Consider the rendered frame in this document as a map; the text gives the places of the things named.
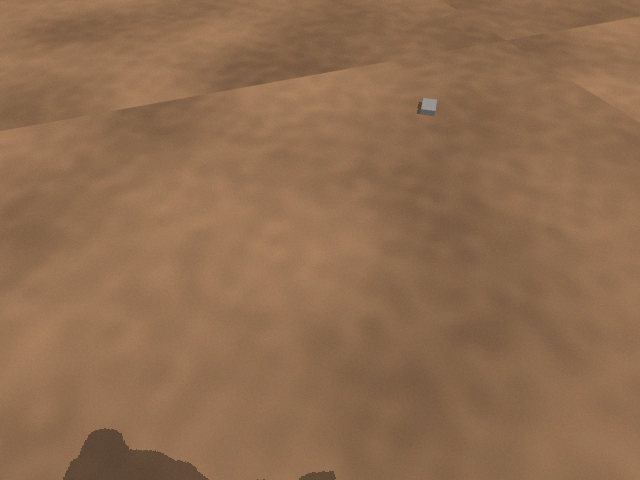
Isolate small box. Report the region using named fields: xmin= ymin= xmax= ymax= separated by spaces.
xmin=420 ymin=98 xmax=437 ymax=116

